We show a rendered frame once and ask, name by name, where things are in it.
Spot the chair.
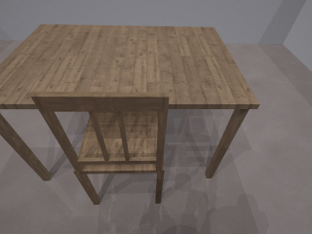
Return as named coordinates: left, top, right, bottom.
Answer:
left=31, top=92, right=170, bottom=205

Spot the table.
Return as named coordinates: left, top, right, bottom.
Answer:
left=0, top=24, right=260, bottom=181

